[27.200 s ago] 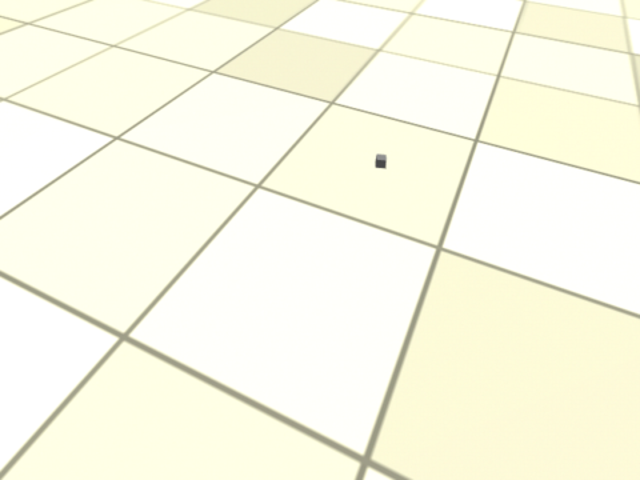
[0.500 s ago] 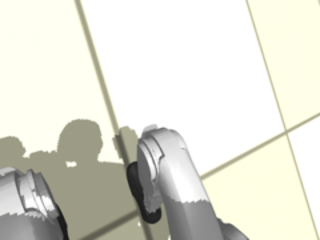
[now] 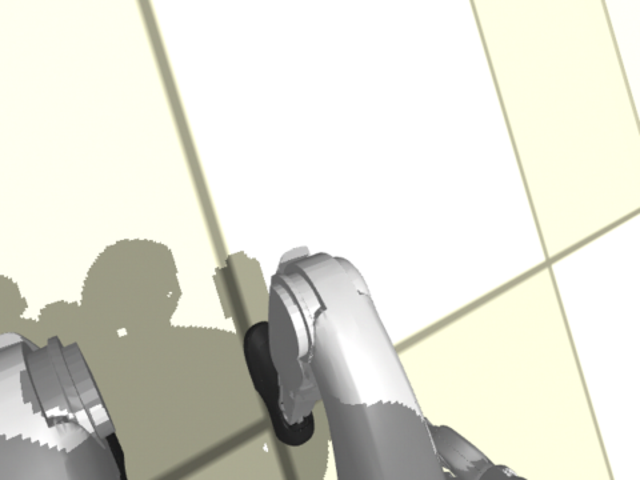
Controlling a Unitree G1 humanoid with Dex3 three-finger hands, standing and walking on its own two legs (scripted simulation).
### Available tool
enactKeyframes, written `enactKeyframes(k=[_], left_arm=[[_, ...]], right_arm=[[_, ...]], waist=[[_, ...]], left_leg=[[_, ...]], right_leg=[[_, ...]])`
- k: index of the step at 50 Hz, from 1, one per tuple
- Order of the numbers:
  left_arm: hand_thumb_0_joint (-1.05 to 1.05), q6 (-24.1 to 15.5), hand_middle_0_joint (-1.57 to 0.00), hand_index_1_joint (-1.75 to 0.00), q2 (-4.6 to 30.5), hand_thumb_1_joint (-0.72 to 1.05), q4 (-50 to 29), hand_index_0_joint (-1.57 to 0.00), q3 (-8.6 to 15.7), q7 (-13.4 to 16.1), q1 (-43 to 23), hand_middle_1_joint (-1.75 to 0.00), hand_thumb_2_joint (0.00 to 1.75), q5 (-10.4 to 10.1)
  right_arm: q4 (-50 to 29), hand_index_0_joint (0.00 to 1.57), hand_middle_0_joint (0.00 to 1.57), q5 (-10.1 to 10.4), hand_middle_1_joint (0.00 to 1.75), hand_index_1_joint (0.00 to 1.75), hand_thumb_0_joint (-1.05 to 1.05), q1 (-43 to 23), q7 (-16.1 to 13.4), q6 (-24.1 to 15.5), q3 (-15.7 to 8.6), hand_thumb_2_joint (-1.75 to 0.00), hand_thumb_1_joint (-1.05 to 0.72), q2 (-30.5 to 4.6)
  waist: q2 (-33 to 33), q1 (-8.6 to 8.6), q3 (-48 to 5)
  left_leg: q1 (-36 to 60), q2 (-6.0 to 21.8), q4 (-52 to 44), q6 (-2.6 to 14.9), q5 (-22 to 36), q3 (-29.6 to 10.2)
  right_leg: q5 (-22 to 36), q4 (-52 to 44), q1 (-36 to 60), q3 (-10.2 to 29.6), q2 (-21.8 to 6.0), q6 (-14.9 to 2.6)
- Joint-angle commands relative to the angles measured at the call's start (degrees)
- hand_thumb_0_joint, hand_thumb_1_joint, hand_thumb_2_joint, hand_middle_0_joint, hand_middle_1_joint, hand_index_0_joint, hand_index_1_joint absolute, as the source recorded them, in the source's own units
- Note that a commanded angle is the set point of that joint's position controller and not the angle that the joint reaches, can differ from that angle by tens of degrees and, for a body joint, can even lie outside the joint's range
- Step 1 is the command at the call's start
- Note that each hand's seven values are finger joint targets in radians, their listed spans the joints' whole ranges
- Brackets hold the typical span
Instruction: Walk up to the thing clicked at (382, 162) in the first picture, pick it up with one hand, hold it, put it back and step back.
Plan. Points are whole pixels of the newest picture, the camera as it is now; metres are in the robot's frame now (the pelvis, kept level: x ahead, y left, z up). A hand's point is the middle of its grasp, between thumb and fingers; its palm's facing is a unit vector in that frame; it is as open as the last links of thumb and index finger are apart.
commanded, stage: rest palm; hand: left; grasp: from above
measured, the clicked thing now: out of the picture +0.44 +0.38 -0.28
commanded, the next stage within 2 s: close in 0.26 s
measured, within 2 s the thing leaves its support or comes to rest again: leaves its support in 1.84 s
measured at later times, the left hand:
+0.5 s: hand out of the picture +0.43 +0.37 -0.24, palm faces -0.37 -0.25 -0.90, open 12.0 cm
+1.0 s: hand out of the picture +0.42 +0.37 -0.24, palm faces -0.36 -0.24 -0.90, open 9.0 cm
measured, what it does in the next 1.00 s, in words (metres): stands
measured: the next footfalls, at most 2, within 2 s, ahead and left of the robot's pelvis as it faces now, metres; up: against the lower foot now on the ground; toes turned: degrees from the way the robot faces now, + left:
none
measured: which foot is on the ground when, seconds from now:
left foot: down 0.00-1.00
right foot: down 0.00-1.00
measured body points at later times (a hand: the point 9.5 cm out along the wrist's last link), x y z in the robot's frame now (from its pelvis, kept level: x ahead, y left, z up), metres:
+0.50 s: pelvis +0.00 +0.00 +0.00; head +0.27 +0.14 +0.33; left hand +0.44 +0.38 -0.19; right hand +0.05 -0.25 -0.05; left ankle +0.06 +0.13 -0.27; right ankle +0.12 -0.13 -0.27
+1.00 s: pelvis -0.01 +0.00 +0.00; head +0.27 +0.13 +0.33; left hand +0.44 +0.38 -0.19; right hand +0.05 -0.25 -0.04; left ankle +0.06 +0.13 -0.27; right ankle +0.12 -0.13 -0.27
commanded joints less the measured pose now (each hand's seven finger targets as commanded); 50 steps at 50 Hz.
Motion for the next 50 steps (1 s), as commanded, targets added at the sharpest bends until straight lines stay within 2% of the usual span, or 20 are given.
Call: enactKeyframes(k=[1, 3, 5, 6, 8, 11, 12, 13, 16, 18, 21, 25, 31, 35, 37, 38, 43, 44, 46, 50], left_arm=[[0.0, -0.03, -0.33, -0.69, 14.29, -0.3, -6.82, -0.3, -0.51, 2.23, -13.77, -0.66, 0.78, -1.03], [0.0, -0.33, -0.35, -0.69, 15.02, -0.29, -7.08, -0.31, -0.36, 2.6, -13.95, -0.65, 0.78, -0.99], [0.0, -0.07, -0.35, -0.69, 13.29, -0.28, -5.64, -0.32, -1.87, 2.64, -12.86, -0.66, 0.77, -0.74], [0.0, -0.08, -0.35, -0.69, 14.01, -0.28, -4.42, -0.31, -0.87, 3.04, -12.33, -0.66, 0.77, -1.14], [0.0, -0.28, -0.35, -0.69, 15.16, -0.28, -5.43, -0.31, -0.53, 3.3, -13.5, -0.66, 0.77, -1.2], [0.0, -0.06, -0.36, -0.68, 14.7, -0.25, -5.0, -0.33, -1.46, 3.09, -12.78, -0.65, 0.74, -1.08], [0.0, -0.17, -0.37, -0.67, 15.66, -0.24, -5.76, -0.34, -0.52, 3.25, -12.84, -0.64, 0.74, -1.11], [0.0, -0.3, -0.37, -0.66, 15.44, -0.23, -5.21, -0.35, -1.19, 3.36, -13.0, -0.64, 0.73, -0.99], [0.0, -0.12, -0.38, -0.67, 17.01, -0.22, -5.53, -0.36, -0.25, 3.68, -12.58, -0.65, 0.72, -0.96], [0.0, 0.11, -0.39, -0.66, 16.37, -0.22, -4.28, -0.36, 0.13, 3.82, -11.06, -0.63, 0.72, -1.34], [0.0, 0.23, -0.49, -0.59, 16.61, -0.07, -4.94, -0.47, -0.18, 3.77, -11.72, -0.57, 0.62, -1.35], [0.0, 0.14, -0.53, -0.53, 15.15, 0.0, -5.97, -0.52, -1.72, 2.39, -12.23, -0.52, 0.56, -1.82], [0.0, -0.16, -0.59, -0.48, 16.08, 0.07, -5.84, -0.58, -0.03, 2.85, -9.76, -0.47, 0.5, -1.92], [0.0, -0.03, -0.63, -0.45, 15.44, 0.13, -4.8, -0.62, -0.73, 2.88, -10.01, -0.45, 0.45, -2.0], [0.0, -0.22, -0.66, -0.41, 15.44, 0.17, -6.22, -0.66, -1.3, 2.79, -11.6, -0.41, 0.43, -1.93], [0.0, -0.51, -0.68, -0.4, 16.5, 0.18, -6.75, -0.67, -0.28, 3.1, -12.14, -0.4, 0.43, -1.96], [0.0, -0.77, -0.74, -0.34, 15.38, 0.27, -5.4, -0.74, -1.02, 3.3, -11.92, -0.34, 0.34, -2.05], [0.0, -0.58, -0.75, -0.33, 15.36, 0.28, -5.95, -0.75, -0.77, 3.24, -11.58, -0.33, 0.33, -1.73], [0.0, -0.52, -0.77, -0.31, 16.17, 0.31, -5.76, -0.78, -0.53, 3.5, -11.7, -0.32, 0.3, -1.67], [0.0, 0.12, -0.81, -0.28, 14.92, 0.36, -5.49, -0.81, -1.07, 3.2, -11.3, -0.29, 0.27, -2.22]], right_arm=[[1.65, 0.2, 0.2, 0.39, 0.3, 0.3, 0.0, 11.67, -0.04, -0.49, -4.64, -0.9, -0.89, -18.61], [1.87, 0.2, 0.2, 0.76, 0.3, 0.3, 0.0, 11.1, -0.21, -0.68, -5.2, -0.9, -0.89, -19.54], [1.31, 0.2, 0.2, 0.24, 0.3, 0.3, 0.0, 10.52, -0.01, -0.78, -4.92, -0.9, -0.89, -19.64], [1.42, 0.2, 0.2, 0.22, 0.3, 0.3, 0.0, 10.69, -0.1, -0.65, -4.15, -0.9, -0.89, -18.76], [1.65, 0.2, 0.2, 0.58, 0.3, 0.3, 0.0, 10.92, 0.03, -0.8, -4.13, -0.9, -0.89, -19.18], [0.92, 0.2, 0.2, 0.31, 0.3, 0.3, 0.0, 10.2, 0.33, -1.2, -4.02, -0.9, -0.89, -19.34], [0.99, 0.2, 0.2, 0.54, 0.3, 0.3, 0.0, 10.41, 0.39, -1.32, -3.96, -0.9, -0.89, -19.73], [1.03, 0.2, 0.2, 0.51, 0.3, 0.3, 0.0, 10.15, 0.42, -1.4, -4.13, -0.9, -0.89, -20.15], [0.65, 0.2, 0.2, 0.56, 0.3, 0.3, 0.0, 10.23, 0.37, -1.39, -3.7, -0.9, -0.89, -20.08], [0.72, 0.2, 0.2, 0.32, 0.3, 0.3, 0.0, 10.3, 0.35, -1.53, -3.93, -0.9, -0.89, -20.18], [0.53, 0.2, 0.2, 0.15, 0.3, 0.3, 0.0, 10.05, 0.29, -1.2, -3.72, -0.9, -0.88, -20.19], [0.83, 0.2, 0.2, 0.44, 0.3, 0.3, 0.0, 10.06, 0.43, -1.69, -3.88, -0.9, -0.88, -20.07], [1.05, 0.2, 0.2, 0.57, 0.3, 0.3, 0.0, 10.85, 0.55, -1.24, -3.57, -0.9, -0.88, -19.84], [0.84, 0.2, 0.2, 0.36, 0.3, 0.3, 0.0, 10.35, 0.33, -0.83, -3.83, -0.9, -0.88, -19.93], [0.71, 0.2, 0.2, 0.52, 0.3, 0.3, 0.0, 10.25, 0.19, -0.91, -4.3, -0.9, -0.88, -20.27], [0.71, 0.2, 0.2, 0.47, 0.3, 0.3, 0.0, 10.55, 0.16, -0.94, -3.85, -0.9, -0.88, -20.3], [1.05, 0.2, 0.2, 0.64, 0.3, 0.3, 0.0, 10.25, 0.04, -1.24, -4.16, -0.9, -0.88, -20.37], [0.5, 0.2, 0.2, 0.32, 0.3, 0.3, 0.0, 11.32, 0.27, -1.28, -4.28, -0.9, -0.88, -20.6], [0.97, 0.2, 0.2, 0.43, 0.3, 0.3, 0.0, 10.83, 0.08, -1.08, -3.9, -0.9, -0.88, -20.25], [1.13, 0.2, 0.2, 0.46, 0.3, 0.3, 0.0, 10.74, -0.23, -1.05, -4.38, -0.9, -0.88, -20.18]], waist=[[30.78, -3.05, -35.59], [32.97, -2.61, -35.31], [33.18, -3.0, -35.12], [30.77, -2.99, -35.27], [31.64, -2.8, -34.48], [31.41, -3.09, -33.77], [31.39, -2.88, -34.05], [32.32, -3.16, -33.92], [30.94, -2.73, -34.34], [31.68, -2.62, -34.88], [31.81, -2.93, -34.23], [31.55, -3.73, -32.94], [31.91, -2.31, -35.29], [31.14, -2.7, -33.33], [31.02, -3.13, -33.07], [30.16, -3.04, -33.84], [30.56, -3.3, -32.5], [30.65, -3.48, -33.88], [30.99, -3.04, -34.68], [31.17, -3.02, -34.23]], left_leg=[[30.0, 1.64, -13.85, 0.97, 13.6, 7.19], [31.91, 1.9, -15.25, 0.32, 13.7, 6.48], [31.79, 1.93, -15.36, 0.28, 13.64, 6.71], [30.3, 1.88, -14.87, 0.6, 12.71, 6.84], [30.23, 1.85, -14.88, 0.54, 12.87, 6.79], [30.74, 1.92, -14.93, 0.52, 11.88, 6.53], [30.98, 1.98, -15.01, 0.47, 12.69, 6.08], [30.83, 1.93, -15.05, 0.44, 12.32, 6.36], [30.14, 2.01, -14.71, 0.64, 12.56, 6.61], [31.41, 2.11, -15.46, 0.28, 13.07, 6.19], [30.12, 2.17, -15.68, 0.42, 11.99, 6.17], [30.31, 2.05, -14.86, 0.54, 11.51, 6.25], [31.24, 2.2, -15.87, 0.22, 13.99, 5.79], [29.03, 2.09, -16.06, 0.46, 10.93, 6.25], [29.07, 2.05, -15.45, 0.65, 10.73, 6.61], [28.86, 2.04, -15.51, 0.76, 11.05, 6.26], [29.21, 2.09, -15.83, 0.5, 10.1, 6.15], [30.75, 2.15, -15.87, 0.46, 11.74, 5.92], [30.55, 2.18, -15.68, 0.43, 12.55, 6.12], [29.94, 2.06, -15.82, 0.48, 11.71, 6.72]], right_leg=[[15.84, -10.9, 18.0, -8.2, 1.49, -4.7], [15.21, -10.4, 16.51, -8.57, 1.52, -5.1], [15.39, -11.05, 17.47, -8.47, 1.94, -5.11], [15.24, -11.55, 18.73, -8.53, 2.06, -4.94], [15.12, -10.92, 18.09, -8.51, 1.66, -4.95], [14.29, -10.79, 17.77, -8.71, 1.66, -4.89], [14.71, -10.52, 17.02, -8.89, 1.76, -4.84], [14.53, -10.76, 17.41, -8.65, 1.76, -4.94], [15.17, -11.33, 18.9, -8.45, 1.96, -4.71], [15.28, -11.19, 19.03, -8.68, 1.97, -4.9], [14.7, -11.58, 19.13, -8.74, 2.04, -4.88], [14.36, -11.4, 18.3, -8.65, 1.75, -4.67], [16.01, -11.52, 19.89, -8.94, 2.09, -4.85], [14.0, -12.22, 18.98, -8.73, 2.16, -4.89], [13.96, -12.48, 19.15, -8.35, 2.09, -4.86], [14.17, -12.43, 19.26, -8.66, 2.11, -4.78], [13.26, -12.33, 18.2, -8.7, 1.83, -4.76], [14.67, -12.42, 19.0, -8.86, 1.98, -4.68], [15.37, -12.35, 19.71, -8.68, 1.89, -4.73], [14.73, -12.89, 19.65, -8.49, 2.06, -4.84]])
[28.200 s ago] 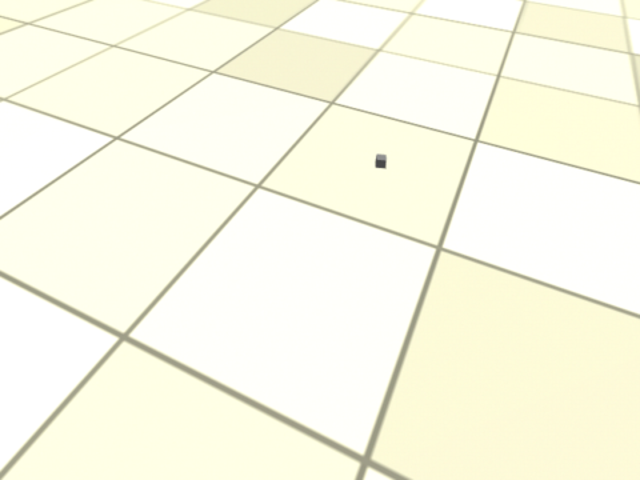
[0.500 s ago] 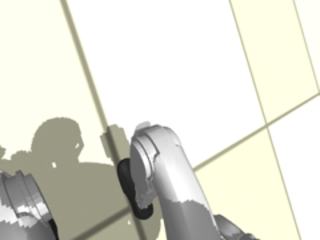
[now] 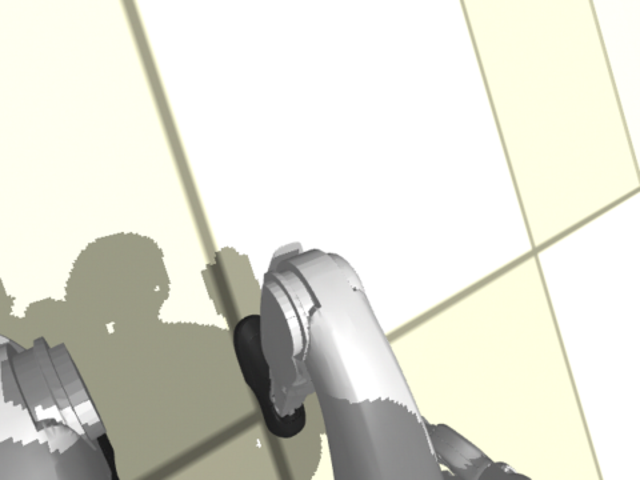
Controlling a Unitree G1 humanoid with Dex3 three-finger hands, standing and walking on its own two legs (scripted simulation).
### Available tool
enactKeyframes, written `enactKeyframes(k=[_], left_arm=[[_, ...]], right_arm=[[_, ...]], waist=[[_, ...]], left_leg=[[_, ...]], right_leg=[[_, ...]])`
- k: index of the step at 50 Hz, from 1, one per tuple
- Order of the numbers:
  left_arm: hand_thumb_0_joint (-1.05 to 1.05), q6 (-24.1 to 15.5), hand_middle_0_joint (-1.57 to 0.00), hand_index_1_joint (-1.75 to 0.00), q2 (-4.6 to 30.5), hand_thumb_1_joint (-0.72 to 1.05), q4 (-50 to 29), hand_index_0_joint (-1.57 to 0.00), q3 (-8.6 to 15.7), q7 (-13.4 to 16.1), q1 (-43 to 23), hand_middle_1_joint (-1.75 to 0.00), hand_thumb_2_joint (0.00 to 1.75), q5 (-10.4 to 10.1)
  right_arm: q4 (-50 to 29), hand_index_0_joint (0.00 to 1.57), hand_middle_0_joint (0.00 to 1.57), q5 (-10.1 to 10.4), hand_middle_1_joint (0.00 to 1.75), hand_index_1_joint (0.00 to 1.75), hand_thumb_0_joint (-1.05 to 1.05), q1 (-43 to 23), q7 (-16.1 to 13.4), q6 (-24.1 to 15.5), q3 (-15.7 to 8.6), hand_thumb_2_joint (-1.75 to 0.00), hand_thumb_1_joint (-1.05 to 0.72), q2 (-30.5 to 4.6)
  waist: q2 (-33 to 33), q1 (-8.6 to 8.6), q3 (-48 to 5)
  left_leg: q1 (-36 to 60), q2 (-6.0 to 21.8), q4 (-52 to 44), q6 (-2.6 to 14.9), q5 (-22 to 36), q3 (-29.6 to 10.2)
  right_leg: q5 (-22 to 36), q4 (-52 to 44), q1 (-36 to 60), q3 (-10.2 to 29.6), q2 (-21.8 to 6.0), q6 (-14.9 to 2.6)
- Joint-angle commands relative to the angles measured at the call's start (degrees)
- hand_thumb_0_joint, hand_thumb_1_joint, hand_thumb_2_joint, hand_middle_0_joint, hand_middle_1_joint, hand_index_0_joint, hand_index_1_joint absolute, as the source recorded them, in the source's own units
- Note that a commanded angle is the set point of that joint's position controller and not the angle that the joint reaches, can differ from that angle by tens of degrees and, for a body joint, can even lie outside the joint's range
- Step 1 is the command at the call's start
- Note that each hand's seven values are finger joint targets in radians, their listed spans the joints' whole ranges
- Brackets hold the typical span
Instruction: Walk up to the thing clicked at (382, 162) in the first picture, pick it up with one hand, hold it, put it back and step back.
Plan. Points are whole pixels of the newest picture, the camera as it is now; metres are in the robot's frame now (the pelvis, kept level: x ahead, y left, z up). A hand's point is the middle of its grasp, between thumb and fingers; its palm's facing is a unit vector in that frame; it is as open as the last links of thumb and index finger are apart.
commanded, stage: close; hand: left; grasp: from above
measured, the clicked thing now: out of the picture +0.44 +0.39 -0.28
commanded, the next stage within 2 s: settle in 0.46 s
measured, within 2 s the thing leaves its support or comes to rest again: leaves its support in 0.84 s
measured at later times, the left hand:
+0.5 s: hand out of the picture +0.43 +0.37 -0.24, palm faces -0.36 -0.25 -0.90, open 7.4 cm
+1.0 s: hand out of the picture +0.44 +0.38 -0.21, palm faces -0.30 -0.23 -0.93, open 7.4 cm
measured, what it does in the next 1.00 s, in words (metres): stands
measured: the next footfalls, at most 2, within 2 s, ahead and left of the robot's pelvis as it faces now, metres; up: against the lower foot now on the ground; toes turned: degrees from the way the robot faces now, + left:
none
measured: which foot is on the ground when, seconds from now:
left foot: down 0.00-1.00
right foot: down 0.00-1.00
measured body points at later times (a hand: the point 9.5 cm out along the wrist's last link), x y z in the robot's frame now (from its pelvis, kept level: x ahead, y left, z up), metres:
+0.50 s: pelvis +0.00 +0.00 +0.00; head +0.27 +0.14 +0.33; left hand +0.44 +0.38 -0.19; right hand +0.06 -0.25 -0.05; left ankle +0.07 +0.13 -0.27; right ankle +0.12 -0.13 -0.27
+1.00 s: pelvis +0.00 +0.00 +0.01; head +0.27 +0.13 +0.35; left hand +0.46 +0.39 -0.15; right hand +0.06 -0.26 -0.05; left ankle +0.07 +0.13 -0.27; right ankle +0.12 -0.13 -0.27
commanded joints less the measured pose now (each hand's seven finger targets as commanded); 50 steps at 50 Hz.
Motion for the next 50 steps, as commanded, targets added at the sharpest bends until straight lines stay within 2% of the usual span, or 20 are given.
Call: enactKeyframes(k=[1, 2, 3, 5, 8, 12, 14, 16, 17, 18, 22, 25, 29, 32, 36, 41, 44, 45, 46, 50], left_arm=[[0.0, 0.66, -0.82, -0.27, 13.16, 0.37, -6.4, -0.82, -1.43, 1.55, -12.25, -0.27, 0.26, -0.96], [0.0, 0.47, -0.84, -0.25, 14.02, 0.39, -7.42, -0.84, -0.51, 1.64, -13.24, -0.25, 0.25, -1.29], [0.0, 0.64, -0.85, -0.24, 13.12, 0.4, -7.76, -0.85, -1.43, 1.37, -13.5, -0.25, 0.24, -0.98], [0.0, 0.9, -0.89, -0.21, 14.05, 0.44, -6.89, -0.89, -0.38, 1.39, -11.6, -0.21, 0.22, -1.54], [0.0, 1.13, -0.91, -0.19, 13.68, 0.48, -6.56, -0.92, -0.16, 1.27, -9.86, -0.19, 0.18, -1.26], [0.0, 1.3, -0.95, -0.16, 13.23, 0.51, -6.88, -0.95, -0.49, 1.01, -10.85, -0.16, 0.18, -1.97], [0.0, 1.17, -0.98, -0.13, 11.97, 0.55, -7.38, -0.98, -1.67, 0.81, -12.16, -0.13, 0.15, -1.97], [0.0, 1.11, -1.01, -0.1, 13.69, 0.6, -7.23, -1.01, -0.1, 0.94, -11.29, -0.11, 0.13, -1.61], [0.0, 1.06, -1.02, -0.1, 12.42, 0.61, -7.45, -1.03, -1.0, 0.86, -11.6, -0.11, 0.11, -1.46], [0.0, 1.08, -1.04, -0.12, 12.91, 0.64, -5.84, -1.04, 0.14, 1.13, -10.01, -0.12, 0.14, -1.88], [0.0, 1.02, -1.1, -0.12, 12.42, 0.72, -6.85, -1.1, -1.35, 0.56, -11.56, -0.12, 0.16, -1.19], [0.0, 0.76, -1.16, -0.09, 13.89, 0.78, -6.22, -1.16, -0.38, 0.48, -11.52, -0.08, 0.15, -1.82], [0.0, 0.28, -1.26, -0.13, 12.69, 0.85, -6.36, -1.27, -1.26, 0.41, -12.06, -0.14, 0.17, -1.19], [0.0, 0.52, -1.33, -0.14, 14.07, 0.94, -5.59, -1.34, -0.09, 0.84, -11.52, -0.14, 0.23, -1.82], [0.0, 1.57, -1.4, -0.14, 13.55, 1.01, -9.57, -1.39, -0.93, 0.03, -13.67, -0.13, 0.28, -1.91], [0.0, 2.53, -1.4, -0.1, 15.94, 0.99, -14.74, -1.39, 2.28, -0.35, -12.03, -0.08, 0.26, -2.32], [0.0, 3.65, -1.39, -0.1, 12.21, 0.97, -16.63, -1.37, 0.53, -1.71, -11.92, -0.08, 0.26, -3.08], [0.0, 4.04, -1.38, -0.09, 12.18, 0.96, -17.31, -1.36, 0.88, -2.05, -10.83, -0.07, 0.24, -3.56], [0.0, 4.05, -1.37, -0.07, 11.29, 0.96, -21.39, -1.36, 0.2, -2.49, -12.72, -0.06, 0.22, -3.79], [0.0, 5.82, -1.35, -0.06, 8.5, 0.94, -23.24, -1.34, 0.53, -5.47, -9.06, -0.05, 0.19, -4.33]], right_arm=[[1.78, 0.2, 0.2, 0.57, 0.3, 0.3, 0.0, 11.04, -0.68, -0.15, -6.12, -0.9, -0.88, -18.99], [2.13, 0.2, 0.2, 0.75, 0.3, 0.3, 0.0, 11.32, -0.55, -0.15, -5.84, -0.9, -0.88, -18.88], [1.46, 0.2, 0.2, 0.74, 0.3, 0.3, 0.0, 11.5, -0.44, -0.24, -6.24, -0.9, -0.88, -19.48], [1.63, 0.2, 0.2, 1.13, 0.3, 0.3, 0.0, 10.8, -0.67, -0.19, -6.29, -0.9, -0.88, -19.34], [1.69, 0.2, 0.2, 0.92, 0.3, 0.3, 0.0, 11.09, -0.61, 0.02, -6.47, -0.9, -0.88, -19.27], [1.55, 0.2, 0.2, 1.17, 0.3, 0.3, 0.0, 10.97, -0.77, 0.15, -6.63, -0.9, -0.88, -19.15], [1.28, 0.2, 0.2, 1.35, 0.3, 0.3, 0.0, 11.25, -0.68, -0.06, -6.52, -0.9, -0.88, -19.14], [1.53, 0.2, 0.2, 1.55, 0.3, 0.3, 0.0, 12.01, -0.63, 0.06, -6.5, -0.9, -0.88, -19.15], [1.55, 0.2, 0.2, 1.34, 0.3, 0.3, 0.0, 12.24, -0.49, 0.05, -6.63, -0.9, -0.88, -19.17], [1.74, 0.2, 0.2, 1.21, 0.3, 0.3, 0.0, 11.52, -0.65, 0.22, -6.58, -0.9, -0.88, -19.16], [1.32, 0.2, 0.2, 1.21, 0.3, 0.3, 0.0, 11.83, -0.68, 0.43, -6.58, -0.9, -0.88, -18.8], [1.49, 0.2, 0.2, 1.49, 0.3, 0.3, 0.0, 11.52, -0.91, 0.33, -6.2, -0.9, -0.88, -19.08], [1.16, 0.2, 0.2, 1.11, 0.3, 0.3, 0.0, 12.15, -0.78, 0.37, -6.29, -0.9, -0.9, -19.52], [1.37, 0.2, 0.2, 1.16, 0.3, 0.3, 0.0, 11.8, -1.15, 0.64, -5.64, -0.9, -0.9, -18.83], [1.15, 0.2, 0.2, 1.3, 0.3, 0.3, 0.0, 11.95, -0.95, 0.45, -6.64, -0.9, -0.9, -18.88], [2.13, 0.2, 0.2, 1.9, 0.3, 0.3, 0.0, 13.0, -0.98, 0.84, -7.59, -0.9, -0.9, -18.26], [1.56, 0.2, 0.2, 2.36, 0.3, 0.3, 0.0, 12.51, -0.84, 0.88, -8.53, -0.9, -0.9, -17.49], [1.74, 0.2, 0.2, 2.78, 0.3, 0.3, 0.0, 12.28, -0.85, 1.06, -9.05, -0.9, -0.9, -17.24], [1.19, 0.2, 0.2, 2.89, 0.3, 0.3, 0.0, 12.01, -0.68, 1.07, -9.12, -0.9, -0.9, -16.79], [1.93, 0.2, 0.2, 4.46, 0.3, 0.3, 0.0, 12.29, -0.05, 2.18, -11.51, -0.9, -0.9, -16.36]], waist=[[32.42, -2.84, -35.78], [33.0, -2.98, -35.7], [33.09, -3.27, -36.06], [32.17, -2.12, -36.25], [32.82, -1.61, -36.37], [31.3, -1.96, -37.17], [32.3, -2.47, -37.02], [31.54, -2.15, -36.47], [33.22, -2.44, -36.43], [32.56, -1.62, -37.12], [32.24, -2.65, -36.3], [30.95, -2.32, -35.6], [31.72, -3.15, -35.52], [31.56, -2.41, -36.88], [34.78, -2.19, -38.09], [35.37, -0.06, -42.43], [35.63, 0.17, -43.05], [35.66, 1.36, -43.67], [37.33, 1.44, -44.81], [38.4, 4.0, -48.68]], left_leg=[[29.33, 1.87, -15.04, 0.64, 10.6, 7.58], [29.31, 2.02, -15.33, 0.54, 10.9, 7.17], [29.79, 1.88, -15.1, 0.66, 11.67, 7.33], [29.17, 1.93, -15.41, 0.66, 10.66, 7.46], [29.0, 1.87, -16.04, 0.51, 10.72, 7.48], [28.69, 1.88, -15.55, 0.78, 11.13, 7.58], [29.43, 1.91, -15.63, 0.67, 11.82, 7.43], [28.98, 1.86, -15.58, 0.69, 11.81, 7.2], [30.12, 1.85, -16.01, 0.41, 12.85, 7.24], [30.05, 1.92, -16.52, 0.31, 12.28, 7.05], [28.72, 1.73, -15.43, 0.73, 11.39, 7.92], [28.5, 1.81, -15.68, 0.76, 10.42, 7.34], [29.36, 1.82, -15.81, 0.65, 11.4, 7.08], [29.11, 1.83, -15.96, 0.63, 11.5, 7.39], [31.27, 1.88, -16.25, 0.34, 11.68, 7.5], [31.01, 1.69, -15.29, 0.71, 14.61, 8.9], [30.79, 1.48, -16.09, 0.77, 13.3, 9.39], [30.94, 1.45, -16.69, 0.69, 12.76, 9.37], [31.63, 1.27, -16.98, 0.58, 13.58, 9.48], [33.55, 0.97, -18.08, 0.17, 15.81, 9.37]], right_leg=[[13.03, -11.2, 17.32, -7.66, 1.65, -5.13], [13.13, -10.96, 17.55, -7.73, 1.46, -5.16], [13.95, -11.04, 17.36, -7.65, 1.57, -5.13], [12.96, -11.47, 17.79, -7.55, 1.58, -5.15], [12.79, -11.33, 17.69, -7.61, 1.69, -5.32], [13.31, -11.65, 18.33, -7.29, 1.83, -5.29], [13.82, -11.46, 17.92, -7.34, 1.73, -5.32], [13.61, -11.1, 17.3, -7.5, 1.56, -5.21], [14.26, -10.89, 17.63, -7.49, 1.55, -5.37], [13.72, -10.89, 17.57, -7.75, 1.68, -5.45], [13.65, -11.42, 18.26, -7.18, 1.67, -5.3], [12.52, -11.26, 17.1, -7.42, 1.29, -5.21], [13.24, -11.11, 17.13, -7.62, 1.48, -5.17], [13.66, -11.52, 18.8, -7.5, 1.51, -5.24], [13.36, -11.05, 16.86, -7.48, 1.36, -5.5], [16.1, -11.78, 20.13, -6.26, 1.43, -5.41], [15.17, -12.6, 19.42, -5.84, 1.5, -5.63], [14.3, -12.54, 18.67, -5.75, 1.49, -5.85], [14.85, -12.26, 18.77, -5.66, 1.37, -5.95], [15.4, -10.81, 15.75, -5.53, 1.07, -6.32]])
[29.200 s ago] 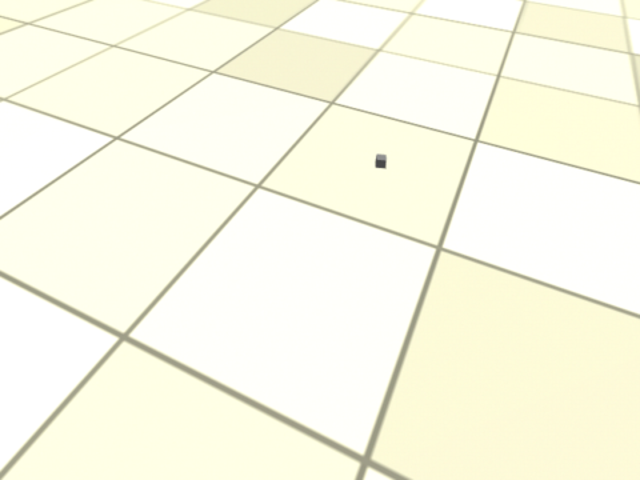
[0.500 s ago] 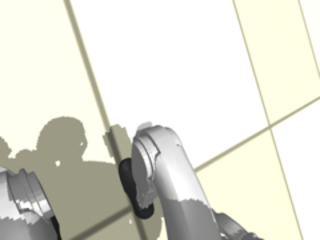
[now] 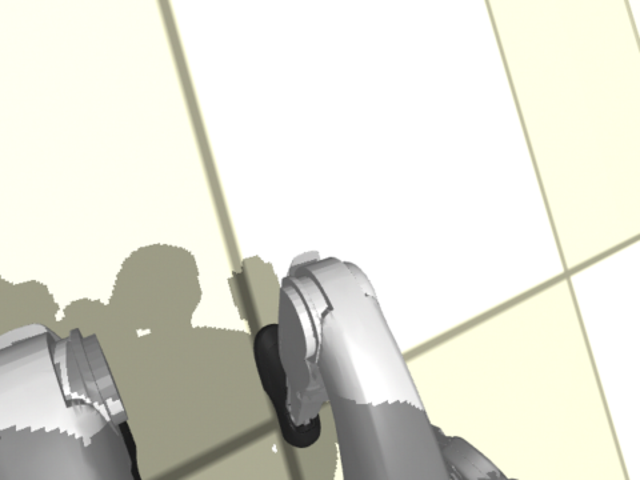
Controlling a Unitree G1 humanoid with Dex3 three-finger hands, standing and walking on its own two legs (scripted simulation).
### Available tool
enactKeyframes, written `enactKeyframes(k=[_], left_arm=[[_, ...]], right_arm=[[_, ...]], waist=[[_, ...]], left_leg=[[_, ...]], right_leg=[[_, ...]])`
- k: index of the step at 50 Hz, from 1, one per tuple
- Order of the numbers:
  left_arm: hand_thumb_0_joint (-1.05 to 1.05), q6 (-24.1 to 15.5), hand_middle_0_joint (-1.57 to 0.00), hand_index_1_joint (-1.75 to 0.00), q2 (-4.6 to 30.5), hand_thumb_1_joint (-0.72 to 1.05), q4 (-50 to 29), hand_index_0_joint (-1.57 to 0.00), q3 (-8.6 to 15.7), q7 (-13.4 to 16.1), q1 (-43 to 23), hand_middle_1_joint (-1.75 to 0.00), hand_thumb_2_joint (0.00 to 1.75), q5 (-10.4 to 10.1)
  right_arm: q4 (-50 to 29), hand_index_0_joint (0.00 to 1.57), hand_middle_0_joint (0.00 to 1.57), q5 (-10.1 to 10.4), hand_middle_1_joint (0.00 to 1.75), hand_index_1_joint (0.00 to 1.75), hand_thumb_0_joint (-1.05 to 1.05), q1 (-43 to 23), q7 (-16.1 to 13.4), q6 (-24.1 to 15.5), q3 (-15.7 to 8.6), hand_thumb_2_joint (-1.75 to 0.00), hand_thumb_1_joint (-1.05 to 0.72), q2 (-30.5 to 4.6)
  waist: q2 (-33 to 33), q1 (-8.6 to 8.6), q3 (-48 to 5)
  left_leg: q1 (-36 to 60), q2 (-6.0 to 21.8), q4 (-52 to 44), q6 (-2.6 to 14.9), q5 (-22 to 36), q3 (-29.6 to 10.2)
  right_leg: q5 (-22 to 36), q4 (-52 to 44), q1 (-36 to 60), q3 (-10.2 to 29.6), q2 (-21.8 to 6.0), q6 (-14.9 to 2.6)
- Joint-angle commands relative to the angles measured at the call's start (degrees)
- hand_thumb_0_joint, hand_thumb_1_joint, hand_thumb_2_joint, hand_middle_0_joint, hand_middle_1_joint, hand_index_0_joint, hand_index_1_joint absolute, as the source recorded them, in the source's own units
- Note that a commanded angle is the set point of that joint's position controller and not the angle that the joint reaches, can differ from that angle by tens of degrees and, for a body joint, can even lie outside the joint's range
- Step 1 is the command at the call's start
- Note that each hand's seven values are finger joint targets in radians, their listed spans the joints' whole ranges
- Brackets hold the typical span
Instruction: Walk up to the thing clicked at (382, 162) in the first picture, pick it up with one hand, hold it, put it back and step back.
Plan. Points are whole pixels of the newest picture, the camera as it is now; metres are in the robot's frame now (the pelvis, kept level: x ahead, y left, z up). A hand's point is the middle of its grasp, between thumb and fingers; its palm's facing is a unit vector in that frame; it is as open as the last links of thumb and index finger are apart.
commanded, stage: settle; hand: left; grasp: from above
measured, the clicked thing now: out of the picture +0.46 +0.39 -0.25
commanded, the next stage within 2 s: lift in 0.44 s
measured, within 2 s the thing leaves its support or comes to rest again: neither
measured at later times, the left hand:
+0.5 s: hand out of the picture +0.43 +0.38 -0.13, palm faces -0.35 -0.19 -0.92, open 7.3 cm
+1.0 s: hand out of the picture +0.39 +0.38 -0.04, palm faces -0.37 -0.20 -0.91, open 7.2 cm
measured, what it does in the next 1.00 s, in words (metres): rises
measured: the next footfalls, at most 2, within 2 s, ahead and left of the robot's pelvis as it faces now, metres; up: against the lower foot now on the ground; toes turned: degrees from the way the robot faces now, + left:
none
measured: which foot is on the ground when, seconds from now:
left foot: down 0.00-1.00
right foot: down 0.00-1.00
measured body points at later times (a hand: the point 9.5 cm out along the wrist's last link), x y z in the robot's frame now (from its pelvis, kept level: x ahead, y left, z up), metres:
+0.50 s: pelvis +0.00 -0.01 +0.01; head +0.23 +0.09 +0.38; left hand +0.45 +0.39 -0.08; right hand +0.09 -0.26 -0.09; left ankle +0.07 +0.13 -0.28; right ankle +0.12 -0.13 -0.28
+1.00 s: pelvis -0.01 -0.01 +0.07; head +0.19 +0.07 +0.47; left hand +0.40 +0.38 +0.01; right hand +0.11 -0.27 -0.04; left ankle +0.07 +0.13 -0.28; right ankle +0.12 -0.13 -0.28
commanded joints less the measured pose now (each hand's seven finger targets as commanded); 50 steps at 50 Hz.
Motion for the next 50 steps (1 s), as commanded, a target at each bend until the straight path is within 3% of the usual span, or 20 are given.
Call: enactKeyframes(k=[1, 3, 7, 9, 10, 12, 15, 18, 20, 24, 25, 26, 27, 30, 32, 37, 40, 43, 47, 50], left_arm=[[0.0, 1.87, -1.35, -0.06, 13.12, 0.95, -9.8, -1.35, -0.11, -0.63, -11.29, -0.05, 0.19, -1.81], [0.0, 2.64, -1.34, -0.06, 9.98, 0.93, -9.78, -1.34, -2.09, -2.36, -11.53, -0.06, 0.19, -1.62], [0.0, 2.32, -1.31, -0.09, 7.99, 0.89, -13.09, -1.31, -2.84, -4.99, -13.92, -0.08, 0.2, -2.39], [0.0, 2.02, -1.32, -0.08, 7.28, 0.9, -13.91, -1.31, -3.06, -6.27, -14.32, -0.07, 0.19, -1.91], [0.0, 1.8, -1.32, -0.09, 5.04, 0.89, -13.77, -1.31, -4.33, -6.8, -14.44, -0.08, 0.21, -2.07], [0.0, 1.41, -1.32, -0.09, 7.38, 0.89, -15.06, -1.31, -3.35, -7.38, -15.19, -0.08, 0.21, -1.71], [0.0, 0.86, -1.3, -0.1, 6.65, 0.85, -14.65, -1.28, -3.31, -7.97, -15.56, -0.08, 0.22, -1.99], [0.0, 0.5, -1.29, -0.09, 8.94, 0.84, -17.04, -1.28, -2.06, -8.28, -16.85, -0.07, 0.22, -1.22], [0.0, 0.71, -1.28, -0.08, 7.0, 0.82, -16.47, -1.26, -2.4, -8.72, -14.93, -0.06, 0.23, -1.4], [0.0, 1.06, -1.26, -0.08, 7.86, 0.81, -18.22, -1.24, -2.19, -9.22, -16.35, -0.06, 0.22, -1.05], [0.0, 1.03, -1.33, -0.11, 7.89, 0.89, -18.5, -1.32, -1.46, -9.34, -16.64, -0.11, 0.16, -1.34], [0.0, 1.29, -1.25, -0.04, 6.99, 0.81, -16.97, -1.24, -1.85, -9.68, -14.65, -0.03, 0.18, -1.34], [0.0, 1.33, -1.32, -0.1, 7.6, 0.88, -17.9, -1.32, -1.63, -10.04, -14.57, -0.1, 0.15, -1.42], [0.0, 2.13, -1.24, -0.02, 6.88, 0.8, -20.51, -1.24, -1.42, -11.59, -12.7, -0.02, 0.15, -1.53], [0.0, 2.35, -1.32, -0.08, 6.77, 0.92, -22.58, -1.33, -1.43, -12.52, -13.92, -0.08, 0.15, -1.87], [0.0, 3.12, -1.32, -0.1, 5.91, 0.93, -27.4, -1.33, -0.96, -15.97, -10.57, -0.11, 0.16, -3.17], [0.0, 3.03, -1.29, -0.1, 4.18, 0.89, -30.04, -1.29, -1.47, -17.49, -8.58, -0.11, 0.18, -2.83], [0.0, 2.83, -1.25, -0.13, 3.3, 0.86, -34.75, -1.26, -1.3, -18.5, -7.24, -0.15, 0.2, -3.57], [0.0, 3.32, -1.21, -0.17, 0.54, 0.84, -37.74, -1.23, -2.69, -19.78, -3.82, -0.19, 0.2, -5.01], [0.0, 3.79, -1.17, -0.17, -0.39, 0.8, -40.91, -1.19, -2.91, -20.77, -0.62, -0.19, 0.19, -5.43]], right_arm=[[0.65, 0.2, 0.2, 2.38, 0.3, 0.3, 0.0, 9.67, -0.06, 1.14, -7.95, -0.9, -0.9, -16.78], [1.04, 0.2, 0.2, 3.04, 0.3, 0.3, 0.0, 10.57, 0.19, 1.86, -8.71, -0.9, -0.9, -16.2], [0.74, 0.2, 0.2, 4.16, 0.3, 0.3, 0.0, 11.22, 0.04, 2.92, -9.87, -0.9, -0.9, -15.44], [0.3, 0.2, 0.2, 4.57, 0.3, 0.3, 0.0, 12.04, -0.12, 3.47, -10.49, -0.9, -0.89, -15.56], [0.39, 0.2, 0.2, 4.67, 0.3, 0.3, 0.0, 12.17, -0.21, 3.79, -10.49, -0.9, -0.9, -14.69], [0.09, 0.2, 0.2, 5.04, 0.3, 0.3, 0.0, 12.47, -0.56, 4.32, -10.69, -0.9, -0.9, -14.55], [-0.33, 0.2, 0.2, 5.15, 0.3, 0.3, 0.0, 11.83, -1.24, 5.2, -11.06, -0.9, -0.9, -13.58], [-0.56, 0.2, 0.2, 5.21, 0.3, 0.3, 0.0, 11.98, -2.01, 6.26, -11.25, -0.9, -0.89, -12.94], [-0.68, 0.2, 0.2, 5.36, 0.3, 0.3, 0.0, 11.88, -2.45, 6.92, -11.7, -0.9, -0.9, -12.37], [-0.55, 0.2, 0.2, 5.78, 0.3, 0.3, 0.0, 12.5, -3.14, 7.97, -12.21, -0.9, -0.89, -12.2], [-0.46, 0.2, 0.2, 5.77, 0.3, 0.3, 0.0, 12.97, -3.31, 8.19, -12.44, -0.91, -0.93, -12.3], [-0.59, 0.2, 0.2, 5.84, 0.3, 0.3, 0.0, 13.09, -3.4, 8.39, -12.5, -0.89, -0.88, -12.01], [-0.6, 0.2, 0.2, 5.99, 0.3, 0.3, 0.0, 13.15, -3.53, 8.61, -12.64, -0.91, -0.93, -11.86], [-0.84, 0.2, 0.2, 6.59, 0.3, 0.3, 0.0, 13.36, -3.94, 9.49, -13.63, -0.89, -0.88, -11.78], [-0.99, 0.2, 0.2, 6.99, 0.3, 0.3, 0.0, 13.55, -4.15, 10.16, -14.21, -0.91, -0.91, -11.67], [-1.51, 0.2, 0.2, 8.22, 0.3, 0.3, 0.0, 14.11, -5.1, 11.66, -15.66, -0.91, -0.91, -10.78], [-1.73, 0.2, 0.2, 9.11, 0.3, 0.3, 0.0, 13.7, -5.92, 12.57, -16.81, -0.9, -0.91, -10.19], [-2.37, 0.2, 0.2, 9.74, 0.3, 0.3, 0.0, 14.24, -6.69, 13.23, -17.31, -0.9, -0.91, -9.69], [-3.33, 0.2, 0.2, 10.25, 0.3, 0.3, 0.0, 13.25, -7.73, 13.77, -17.9, -0.9, -0.91, -8.45], [-4.02, 0.2, 0.2, 11.0, 0.3, 0.3, 0.0, 12.48, -8.91, 13.98, -18.4, -0.9, -0.9, -8.42]], waist=[[33.69, 1.72, -42.66], [31.74, 1.3, -40.18], [28.82, 1.99, -40.94], [27.39, 1.3, -41.42], [26.96, 1.42, -41.74], [26.19, 1.91, -42.66], [25.01, 2.2, -42.63], [25.86, 3.61, -45.04], [25.32, 3.96, -45.52], [25.67, 4.05, -47.32], [24.68, 4.02, -47.8], [23.92, 4.29, -47.4], [23.84, 4.64, -47.75], [26.59, 6.25, -50.92], [26.09, 5.86, -51.04], [25.67, 7.79, -53.31], [24.67, 8.53, -52.38], [22.8, 9.35, -55.01], [20.21, 9.36, -52.56], [21.32, 11.08, -53.1]], left_leg=[[32.52, 0.79, -16.73, 0.66, 13.84, 7.92], [29.99, 0.47, -16.37, 1.3, 12.09, 8.93], [28.67, 0.13, -17.44, 1.8, 8.95, 8.92], [29.12, -0.17, -17.44, 1.88, 9.34, 8.97], [28.65, -0.28, -17.21, 1.97, 9.35, 9.45], [29.2, -0.39, -17.2, 2.11, 9.47, 9.68], [27.85, -0.7, -17.69, 2.19, 7.63, 10.21], [27.86, -1.06, -17.79, 2.22, 8.06, 11.43], [28.89, -1.07, -18.06, 2.1, 8.23, 11.67], [29.8, -1.12, -18.61, 2.23, 10.51, 12.09], [29.58, -1.12, -18.59, 2.35, 10.57, 11.97], [29.63, -1.17, -19.12, 2.34, 10.61, 11.98], [29.75, -1.17, -19.27, 2.45, 10.63, 12.28], [33.76, -1.32, -21.16, 2.1, 11.67, 12.62], [33.54, -1.41, -22.02, 2.26, 11.18, 12.64], [35.79, -1.68, -24.92, 2.52, 10.89, 13.41], [36.42, -1.76, -27.19, 2.55, 9.48, 13.26], [38.5, -1.87, -28.51, 2.8, 11.24, 13.45], [38.38, -1.76, -31.49, 3.21, 8.82, 13.97], [41.42, -1.72, -35.25, 3.05, 6.82, 13.37]], right_leg=[[14.58, -10.07, 16.08, -6.29, 1.6, -5.38], [13.63, -11.26, 15.45, -5.42, 1.79, -5.31], [11.13, -11.79, 14.24, -4.84, 1.27, -5.39], [11.39, -11.75, 14.51, -4.49, 0.82, -5.27], [11.52, -12.19, 15.23, -4.15, 1.04, -5.27], [11.15, -12.71, 15.37, -3.65, 0.79, -5.22], [8.9, -13.2, 15.16, -3.26, 0.68, -5.33], [8.36, -13.84, 16.96, -2.19, 0.63, -5.4], [8.11, -14.16, 16.82, -1.79, 0.66, -5.53], [10.67, -14.43, 18.18, -1.34, 0.32, -5.53], [10.94, -14.56, 18.18, -1.68, 0.29, -5.36], [10.81, -14.74, 18.61, -1.71, 0.26, -5.44], [10.78, -15.34, 19.3, -1.33, 0.28, -5.38], [11.84, -15.29, 19.32, -1.35, -0.17, -5.67], [11.4, -16.13, 19.37, -1.06, -0.25, -5.73], [11.01, -18.59, 21.77, 0.01, -0.65, -5.72], [9.82, -19.84, 21.22, 0.43, -0.97, -5.91], [11.46, -21.75, 24.1, 0.84, -1.15, -5.72], [8.73, -26.09, 26.81, 1.67, -0.96, -5.46], [7.15, -27.97, 27.43, 1.76, -1.19, -5.56]])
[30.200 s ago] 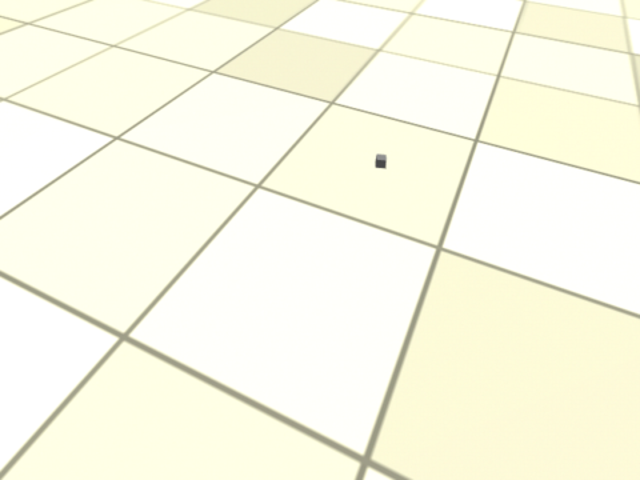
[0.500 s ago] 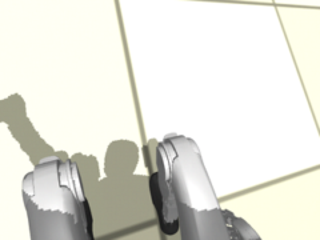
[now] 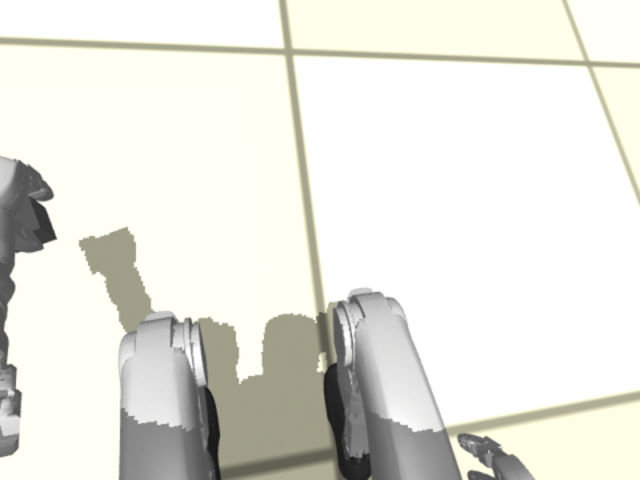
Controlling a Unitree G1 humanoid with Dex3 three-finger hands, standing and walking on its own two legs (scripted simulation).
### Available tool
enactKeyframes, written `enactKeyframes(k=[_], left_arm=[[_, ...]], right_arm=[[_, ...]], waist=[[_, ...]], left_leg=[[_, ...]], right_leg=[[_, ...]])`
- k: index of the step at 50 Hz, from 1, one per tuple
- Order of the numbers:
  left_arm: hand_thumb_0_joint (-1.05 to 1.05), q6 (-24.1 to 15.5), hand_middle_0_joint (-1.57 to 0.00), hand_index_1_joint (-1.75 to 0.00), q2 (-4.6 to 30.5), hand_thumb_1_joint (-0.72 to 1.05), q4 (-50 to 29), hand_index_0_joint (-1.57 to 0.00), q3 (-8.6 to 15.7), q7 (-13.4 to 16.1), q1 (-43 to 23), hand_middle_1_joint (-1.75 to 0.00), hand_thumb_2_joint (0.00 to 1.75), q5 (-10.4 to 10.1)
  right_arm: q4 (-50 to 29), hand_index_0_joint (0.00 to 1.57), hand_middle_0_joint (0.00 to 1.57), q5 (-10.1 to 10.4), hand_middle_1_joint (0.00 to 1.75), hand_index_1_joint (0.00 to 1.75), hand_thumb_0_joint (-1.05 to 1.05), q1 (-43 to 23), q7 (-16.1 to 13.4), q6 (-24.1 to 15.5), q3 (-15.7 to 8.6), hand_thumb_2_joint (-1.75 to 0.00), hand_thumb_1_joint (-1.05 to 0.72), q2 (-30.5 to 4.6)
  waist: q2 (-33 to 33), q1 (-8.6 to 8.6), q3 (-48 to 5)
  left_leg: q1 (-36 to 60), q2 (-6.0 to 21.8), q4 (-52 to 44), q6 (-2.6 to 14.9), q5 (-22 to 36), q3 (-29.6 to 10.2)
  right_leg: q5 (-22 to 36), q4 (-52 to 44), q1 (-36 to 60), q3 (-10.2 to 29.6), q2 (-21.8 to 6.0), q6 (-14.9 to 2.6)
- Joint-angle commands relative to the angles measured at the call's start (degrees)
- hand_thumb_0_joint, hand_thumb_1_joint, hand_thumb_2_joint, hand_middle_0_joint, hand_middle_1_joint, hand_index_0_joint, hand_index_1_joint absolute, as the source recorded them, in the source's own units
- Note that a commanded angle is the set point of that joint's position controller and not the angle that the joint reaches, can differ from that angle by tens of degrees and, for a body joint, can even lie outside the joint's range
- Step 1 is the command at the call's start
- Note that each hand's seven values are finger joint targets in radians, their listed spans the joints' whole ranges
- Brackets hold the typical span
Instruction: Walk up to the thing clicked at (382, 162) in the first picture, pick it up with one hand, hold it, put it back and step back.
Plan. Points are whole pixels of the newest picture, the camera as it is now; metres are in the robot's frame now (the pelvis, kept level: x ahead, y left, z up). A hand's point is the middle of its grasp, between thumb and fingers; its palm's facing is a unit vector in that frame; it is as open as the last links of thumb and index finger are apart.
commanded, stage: lift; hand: left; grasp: from above
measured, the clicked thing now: (22, 224) +0.46 +0.34 -0.15
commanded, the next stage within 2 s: hold in 1.22 s
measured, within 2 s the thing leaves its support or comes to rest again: neither
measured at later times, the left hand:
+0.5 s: hand out of the picture +0.37 +0.30 +0.09, palm faces -0.37 -0.17 -0.91, open 6.1 cm
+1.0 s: hand out of the picture +0.36 +0.26 +0.24, palm faces -0.40 -0.18 -0.90, open 6.0 cm
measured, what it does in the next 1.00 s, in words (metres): rises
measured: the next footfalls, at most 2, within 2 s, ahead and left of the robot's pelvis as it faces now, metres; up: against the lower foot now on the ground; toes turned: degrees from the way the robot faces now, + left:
none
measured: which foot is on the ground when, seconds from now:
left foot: down 0.00-1.00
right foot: down 0.00-1.00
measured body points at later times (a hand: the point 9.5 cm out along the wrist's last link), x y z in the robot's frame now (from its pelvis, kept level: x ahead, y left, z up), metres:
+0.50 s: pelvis +0.01 +0.00 +0.17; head +0.14 +0.03 +0.59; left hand +0.39 +0.31 +0.14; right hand +0.15 -0.25 +0.05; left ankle +0.09 +0.13 -0.35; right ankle +0.10 -0.14 -0.35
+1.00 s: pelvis +0.05 +0.00 +0.31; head +0.12 +0.00 +0.76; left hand +0.38 +0.27 +0.29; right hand +0.17 -0.26 +0.19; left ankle +0.09 +0.13 -0.35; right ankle +0.10 -0.14 -0.35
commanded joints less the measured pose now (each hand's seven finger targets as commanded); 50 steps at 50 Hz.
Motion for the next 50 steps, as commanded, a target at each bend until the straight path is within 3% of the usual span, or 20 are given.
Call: enactKeyframes(k=[1, 5, 7, 8, 12, 14, 18, 19, 21, 23, 24, 30, 32, 33, 39, 44, 46, 50], left_arm=[[0.0, 0.82, -1.16, -0.17, 14.79, 0.79, -14.64, -1.19, 1.1, 0.59, -14.08, -0.19, 0.19, -1.51], [0.0, 1.93, -1.12, -0.18, 14.02, 0.78, -20.79, -1.16, 1.2, -0.19, -11.01, -0.22, 0.14, -2.64], [0.0, 2.63, -1.11, -0.2, 11.79, 0.77, -23.76, -1.15, -0.47, -0.72, -10.9, -0.24, 0.14, -3.75], [0.0, 3.09, -1.12, -0.18, 13.05, 0.78, -24.82, -1.16, 0.87, -0.68, -9.84, -0.22, 0.14, -4.03], [0.0, 5.19, -1.11, -0.2, 11.35, 0.79, -28.04, -1.16, -0.2, -1.11, -6.26, -0.25, 0.14, -4.8], [0.0, 5.96, -1.11, -0.2, 9.81, 0.8, -30.87, -1.16, -1.28, -1.21, -6.55, -0.25, 0.12, -5.3], [0.0, 8.22, -1.13, -0.19, 7.73, 0.82, -31.65, -1.18, -2.24, -1.71, -0.52, -0.24, 0.13, -6.27], [0.0, 8.76, -1.15, -0.21, 5.84, 0.83, -32.45, -1.19, -3.72, -1.93, 0.55, -0.25, 0.16, -6.15], [0.0, 9.76, -1.16, -0.21, 6.71, 0.85, -33.79, -1.2, -2.77, -1.75, 1.78, -0.25, 0.16, -6.61], [0.0, 10.65, -1.15, -0.23, 3.52, 0.85, -33.74, -1.19, -4.8, -1.7, 3.61, -0.27, 0.17, -6.84], [0.0, 10.88, -1.14, -0.25, 3.66, 0.84, -34.61, -1.19, -4.77, -1.65, 3.88, -0.3, 0.18, -6.8], [0.0, 12.05, -1.12, -0.28, 0.93, 0.83, -31.14, -1.17, -7.37, -1.32, 5.47, -0.33, 0.19, -7.52], [0.0, 11.93, -1.13, -0.27, -2.13, 0.85, -29.56, -1.18, -9.3, -1.31, 5.68, -0.32, 0.18, -7.57], [0.0, 12.11, -1.14, -0.25, -1.83, 0.85, -28.57, -1.19, -9.12, -1.05, 6.45, -0.3, 0.17, -7.25], [0.0, 12.36, -1.11, -0.25, -4.28, 0.8, -27.08, -1.15, -10.72, 0.46, 6.91, -0.3, 0.16, -7.56], [0.0, 13.33, -1.13, -0.26, -5.73, 0.84, -25.21, -1.18, -11.66, 2.45, 4.39, -0.32, 0.17, -7.41], [0.0, 13.66, -1.15, -0.26, -5.16, 0.86, -24.91, -1.2, -11.56, 2.86, 3.89, -0.31, 0.17, -7.32], [0.0, 14.54, -1.15, -0.23, -7.05, 0.85, -23.11, -1.2, -12.7, 2.85, 5.39, -0.28, 0.17, -8.07]], right_arm=[[-3.31, 0.2, 0.2, 1.31, 0.3, 0.3, 0.0, 8.52, -2.29, -0.46, -5.56, -0.9, -0.9, -12.07], [-4.48, 0.2, 0.2, 2.43, 0.3, 0.3, 0.0, 7.2, -3.59, -0.13, -6.15, -0.9, -0.9, -11.74], [-5.01, 0.2, 0.2, 2.72, 0.3, 0.3, 0.0, 6.59, -4.3, -0.09, -6.2, -0.9, -0.9, -11.01], [-4.91, 0.2, 0.2, 2.95, 0.3, 0.3, 0.0, 6.24, -4.73, -0.07, -6.24, -0.9, -0.9, -11.19], [-5.53, 0.2, 0.2, 3.47, 0.3, 0.3, 0.0, 4.24, -6.2, 0.15, -6.13, -0.9, -0.89, -10.43], [-5.42, 0.2, 0.2, 3.57, 0.3, 0.3, 0.0, 3.89, -6.87, 0.14, -6.03, -0.9, -0.89, -9.71], [-5.09, 0.2, 0.2, 4.21, 0.3, 0.3, 0.0, 2.84, -8.21, 0.03, -5.58, -0.9, -0.89, -8.92], [-5.21, 0.2, 0.2, 4.37, 0.3, 0.3, 0.0, 2.65, -8.52, -0.03, -5.57, -0.89, -0.89, -8.48], [-5.23, 0.2, 0.2, 4.71, 0.3, 0.3, 0.0, 2.08, -9.18, -0.04, -5.24, -0.89, -0.89, -8.3], [-4.92, 0.2, 0.2, 4.87, 0.3, 0.3, 0.0, 1.74, -9.76, -0.32, -4.96, -0.9, -0.89, -7.42], [-4.75, 0.2, 0.2, 5.0, 0.3, 0.3, 0.0, 1.76, -10.1, -0.49, -4.85, -0.9, -0.89, -7.18], [-3.3, 0.2, 0.2, 5.37, 0.3, 0.3, 0.0, 1.45, -12.08, -2.32, -4.48, -0.9, -0.89, -6.34], [-2.93, 0.2, 0.2, 5.3, 0.3, 0.3, 0.0, 1.42, -12.44, -3.29, -4.52, -0.9, -0.89, -6.31], [-2.77, 0.2, 0.2, 5.43, 0.3, 0.3, 0.0, 1.63, -12.58, -3.53, -4.6, -0.9, -0.89, -6.32], [-2.12, 0.2, 0.2, 5.55, 0.3, 0.3, 0.0, 1.99, -13.1, -5.25, -4.55, -0.9, -0.89, -5.57], [-0.59, 0.2, 0.2, 5.61, 0.3, 0.3, 0.0, 3.61, -13.16, -6.08, -4.73, -0.9, -0.89, -5.23], [-0.22, 0.2, 0.2, 5.56, 0.3, 0.3, 0.0, 3.96, -13.17, -6.13, -4.8, -0.9, -0.89, -5.31], [-0.15, 0.2, 0.2, 5.64, 0.3, 0.3, 0.0, 3.84, -12.88, -6.31, -4.88, -0.89, -0.89, -5.19]], waist=[[13.01, 1.09, -37.8], [12.38, 2.32, -37.83], [11.39, 1.63, -37.32], [11.67, 2.49, -37.93], [11.47, 2.87, -36.63], [11.31, 2.95, -37.65], [8.88, 3.67, -35.28], [9.65, 3.55, -34.49], [8.59, 4.26, -33.58], [6.59, 3.75, -31.6], [6.85, 3.68, -31.21], [4.19, 3.82, -22.87], [4.38, 3.73, -21.55], [4.37, 4.57, -20.82], [2.97, 5.14, -18.43], [2.38, 4.99, -18.85], [2.26, 5.73, -18.31], [0.44, 5.83, -17.09]], left_leg=[[32.28, -1.46, -19.99, 2.4, 2.7, 4.3], [36.02, -1.32, -26.07, 2.38, -0.2, 2.61], [38.21, -1.22, -27.7, 2.41, -0.16, 2.91], [40.14, -1.19, -29.48, 2.29, 0.06, 2.26], [45.28, -0.99, -35.19, 2.05, -1.55, 1.8], [48.77, -0.87, -37.33, 1.99, -0.19, 2.66], [53.58, -1.01, -42.15, 1.95, 1.99, 3.62], [55.48, -0.96, -43.81, 1.74, 2.31, 3.71], [58.57, -0.79, -47.13, 1.66, 1.97, 3.08], [60.38, -1.12, -48.9, 1.67, 3.39, 4.3], [61.87, -1.16, -49.99, 1.64, 4.45, 4.5], [68.12, -1.0, -58.66, 1.4, 4.54, 4.47], [71.56, -0.67, -62.12, 1.03, 4.56, 3.3], [73.2, -0.72, -63.44, 0.97, 5.0, 3.75], [78.91, -1.39, -69.4, 0.94, 9.57, 5.54], [85.77, -1.54, -73.89, 0.75, 16.87, 6.4], [87.54, -1.75, -75.39, 0.77, 19.59, 6.76], [90.77, -2.32, -78.27, 1.01, 21.35, 7.47]], right_leg=[[6.49, -17.81, 20.09, -3.95, 1.87, -4.58], [5.35, -20.67, 22.87, -3.9, 1.88, -4.39], [5.28, -23.41, 24.57, -3.54, 1.9, -4.25], [5.81, -23.86, 25.77, -3.52, 1.7, -4.16], [4.83, -28.68, 30.31, -3.0, 1.63, -3.9], [5.71, -31.64, 33.43, -2.64, 1.63, -3.89], [6.88, -37.77, 40.45, -1.75, 1.54, -3.69], [7.21, -39.04, 41.64, -1.67, 1.58, -3.72], [7.15, -41.72, 44.85, -1.56, 1.65, -3.69], [7.59, -45.66, 48.49, -0.74, 1.68, -3.77], [8.23, -47.09, 50.21, -0.42, 1.64, -3.77], [7.92, -56.15, 58.29, 0.82, 1.67, -3.77], [8.48, -57.82, 60.12, 0.83, 1.81, -3.79], [8.72, -59.32, 61.46, 0.95, 1.73, -3.89], [11.53, -67.51, 71.07, 2.09, 2.03, -3.75], [18.12, -71.96, 77.82, 2.23, 2.11, -3.58], [20.75, -73.95, 80.52, 2.47, 2.08, -3.38], [22.95, -78.25, 85.35, 3.26, 1.63, -2.8]])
